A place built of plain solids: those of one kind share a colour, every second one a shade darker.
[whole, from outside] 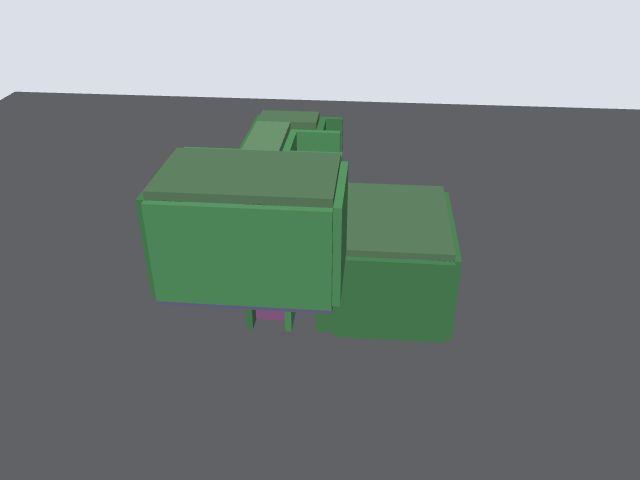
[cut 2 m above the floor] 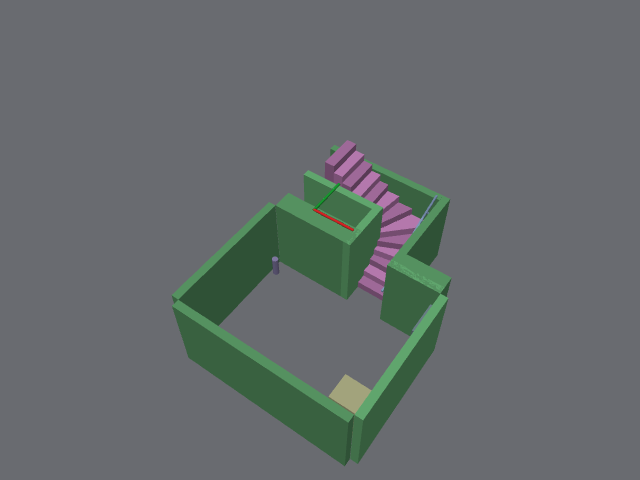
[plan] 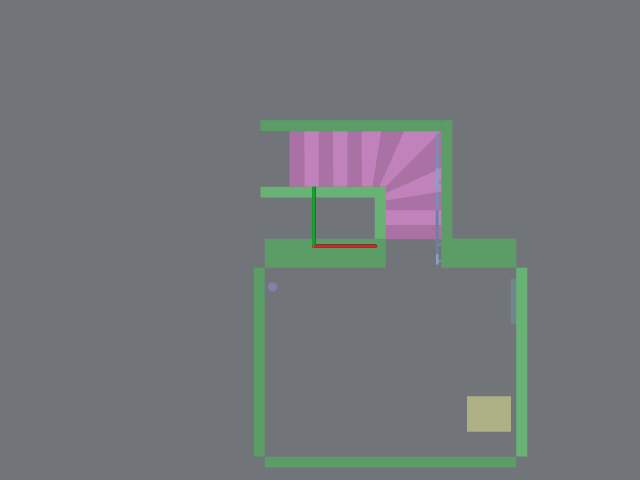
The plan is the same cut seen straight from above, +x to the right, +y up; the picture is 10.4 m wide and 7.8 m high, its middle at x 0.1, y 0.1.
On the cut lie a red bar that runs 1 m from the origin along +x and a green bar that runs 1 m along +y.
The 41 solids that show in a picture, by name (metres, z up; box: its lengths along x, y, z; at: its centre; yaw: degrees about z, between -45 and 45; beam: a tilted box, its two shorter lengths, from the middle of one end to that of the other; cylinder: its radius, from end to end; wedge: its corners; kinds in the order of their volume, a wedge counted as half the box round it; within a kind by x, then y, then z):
{
 "wall_1": {"box": [0.18, 3.91, 2.43], "at": [-3.38, 1.46, 3.92]},
 "wall_2": {"box": [2.42, 0.18, 2.43], "at": [-2.08, -0.58, 3.92]},
 "wall_3": {"box": [2.42, 0.18, 2.43], "at": [-2.08, 3.51, 3.92]},
 "wall_4": {"box": [0.18, 3.07, 2.53], "at": [-0.89, -1.88, 1.22]},
 "wall_5": {"box": [0.55, 1.46, 2.43], "at": [-0.59, 0.24, 3.92]},
 "wall_6": {"box": [0.55, 1.55, 2.43], "at": [-0.59, 2.64, 3.92]},
 "wall_7": {"box": [2.04, 0.18, 5.18], "at": [0.15, 0.88, 2.54]},
 "wall_8": {"box": [1.97, 0.18, 2.53], "at": [0.19, -0.26, 1.22]},
 "wall_9": {"box": [1.97, 0.47, 2.53], "at": [0.19, -0.11, 1.22]},
 "wall_10": {"box": [2.94, 0.18, 5.18], "at": [0.6, 1.96, 2.54]},
 "wall_11": {"box": [0.18, 1.32, 5.18], "at": [1.08, 0.31, 2.54]},
 "wall_12": {"box": [4.09, 0.18, 2.53], "at": [1.25, -3.51, 1.22]},
 "wall_13": {"box": [0.9, 0.18, 2.65], "at": [1.62, 0.2, 3.81]},
 "wall_14": {"box": [0.18, 2.4, 5.18], "at": [2.16, 0.85, 2.54]},
 "wall_15": {"box": [1.22, 0.18, 2.53], "at": [2.68, -0.26, 1.22]},
 "wall_16": {"box": [1.22, 0.47, 2.53], "at": [2.68, -0.11, 1.22]},
 "wall_17": {"box": [0.18, 3.07, 2.53], "at": [3.38, -1.88, 1.22]},
 "roof_1": {"box": [2.42, 3.91, 0.2], "at": [-2.08, 1.46, 5.23]},
 "roof_2": {"box": [2.04, 0.9, 0.2], "at": [0.15, 1.42, 5.23]},
 "roof_3": {"box": [4.09, 3.07, 0.19], "at": [1.25, -1.88, 2.58]},
 "roof_4": {"box": [0.9, 1.58, 0.2], "at": [1.62, 1.08, 5.23]},
 "tread_1": {"wedge": [[-0.4, 0.97, -0.05], [-0.4, 0.97, 2.51], [-0.4, 1.87, -0.05], [-0.4, 1.87, 2.51], [-0.15, 0.97, -0.05], [-0.15, 0.97, 2.51], [-0.15, 1.87, -0.05], [-0.15, 1.87, 2.51]]},
 "tread_2": {"wedge": [[-0.16, 0.97, -0.05], [-0.16, 0.97, 2.31], [-0.16, 1.87, -0.05], [-0.16, 1.87, 2.32], [0.08, 0.97, -0.05], [0.08, 0.97, 2.31], [0.08, 1.87, -0.05], [0.08, 1.87, 2.32]]},
 "tread_3": {"wedge": [[0.08, 0.97, -0.05], [0.08, 0.97, 2.12], [0.08, 1.87, -0.05], [0.08, 1.87, 2.12], [0.31, 0.97, -0.05], [0.31, 0.97, 2.12], [0.31, 1.87, -0.05], [0.31, 1.87, 2.12]]},
 "tread_4": {"wedge": [[0.31, 0.97, -0.05], [0.31, 0.97, 1.93], [0.31, 1.87, -0.05], [0.31, 1.87, 1.93], [0.54, 0.97, -0.05], [0.54, 0.97, 1.93], [0.55, 1.87, -0.05], [0.55, 1.87, 1.93]]},
 "tread_5": {"wedge": [[0.54, 0.97, -0.05], [0.54, 0.97, 1.74], [0.55, 1.87, -0.05], [0.55, 1.87, 1.74], [0.78, 0.97, -0.05], [0.78, 0.97, 1.74], [0.78, 1.87, -0.05], [0.78, 1.87, 1.74]]},
 "tread_6": {"wedge": [[0.78, 0.97, -0.05], [0.78, 0.97, 1.54], [0.78, 1.87, -0.05], [0.78, 1.87, 1.54], [0.95, 0.97, -0.05], [0.95, 0.97, 1.54], [1.09, 1.87, -0.05], [1.09, 1.87, 1.54]]},
 "tread_7": {"wedge": [[0.95, 0.97, -0.05], [0.95, 0.97, 1.35], [1.06, 0.97, -0.05], [1.06, 0.97, 1.35], [1.09, 1.87, -0.05], [1.09, 1.87, 1.35], [1.47, 1.87, -0.05], [1.47, 1.87, 1.35]]},
 "tread_8": {"wedge": [[1.06, 0.97, -0.05], [1.06, 0.97, 1.16], [1.17, 0.97, -0.05], [1.17, 0.97, 1.16], [1.46, 1.87, -0.05], [1.46, 1.87, 1.16], [2.07, 1.87, -0.05], [2.07, 1.87, 1.16]]},
 "tread_9": {"wedge": [[1.17, 0.11, -0.05], [1.17, 0.11, 0.19], [1.17, 0.35, -0.05], [1.17, 0.35, 0.19], [2.07, 0.11, -0.05], [2.07, 0.11, 0.19], [2.07, 0.35, -0.05], [2.07, 0.35, 0.19]]},
 "tread_10": {"wedge": [[1.17, 0.34, -0.05], [1.17, 0.34, 0.38], [1.17, 0.59, -0.05], [1.17, 0.59, 0.38], [2.07, 0.34, -0.05], [2.07, 0.34, 0.39], [2.07, 0.59, -0.05], [2.07, 0.59, 0.38]]},
 "tread_11": {"wedge": [[1.17, 0.58, -0.05], [1.17, 0.58, 0.58], [1.17, 0.75, -0.05], [1.17, 0.75, 0.58], [2.07, 0.58, -0.05], [2.07, 0.58, 0.58], [2.07, 0.89, -0.05], [2.07, 0.89, 0.58]]},
 "tread_12": {"wedge": [[1.17, 0.74, -0.05], [1.17, 0.74, 0.77], [1.17, 0.86, -0.05], [1.17, 0.86, 0.77], [2.07, 0.89, -0.05], [2.07, 0.89, 0.77], [2.07, 1.27, -0.05], [2.07, 1.27, 0.77]]},
 "tread_13": {"wedge": [[1.17, 0.86, -0.05], [1.17, 0.86, 0.97], [1.17, 0.97, -0.05], [1.17, 0.97, 0.96], [2.07, 1.27, -0.05], [2.07, 1.27, 0.97], [2.07, 1.87, -0.05], [2.07, 1.87, 0.96]]},
 "floor_1": {"box": [2.89, 3.91, 0.22], "at": [-1.84, 1.46, 2.59]},
 "bin_1": {"box": [0.72, 0.58, 1.11], "at": [2.85, -2.73, 0.51]},
 "cabinet_1": {"box": [0.09, 0.74, 0.77], "at": [3.24, -0.9, 1.39]},
 "guard_rail_1": {"wedge": [[1.98, -0.13, 0.94], [1.98, -0.13, 1.0], [1.98, 0.58, 1.52], [1.98, 0.58, 1.58], [2.03, -0.13, 0.94], [2.03, -0.13, 1.0], [2.03, 0.58, 1.52], [2.03, 0.58, 1.58]]},
 "guard_rail_2": {"wedge": [[1.98, 0.89, 1.72], [1.98, 0.89, 1.77], [1.98, 1.27, 1.91], [1.98, 1.27, 1.96], [2.03, 0.89, 1.72], [2.03, 0.89, 1.77], [2.03, 1.27, 1.91], [2.03, 1.27, 1.96]]},
 "guard_rail_3": {"wedge": [[1.98, 1.27, 1.92], [1.98, 1.27, 1.96], [1.98, 1.82, 2.12], [1.98, 1.82, 2.16], [2.03, 1.27, 1.92], [2.03, 1.27, 1.96], [2.03, 1.82, 2.12], [2.03, 1.82, 2.16]]},
 "extinguisher_1": {"cylinder": 0.07, "from": [-0.67, -0.66, 0.0], "to": [-0.67, -0.66, 0.52]}
}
